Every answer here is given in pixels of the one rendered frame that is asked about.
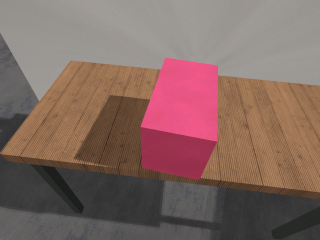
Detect table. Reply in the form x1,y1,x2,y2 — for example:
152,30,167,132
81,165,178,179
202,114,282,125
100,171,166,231
0,60,320,239

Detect carton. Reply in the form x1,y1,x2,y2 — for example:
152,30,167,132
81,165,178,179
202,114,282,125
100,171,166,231
140,57,218,180

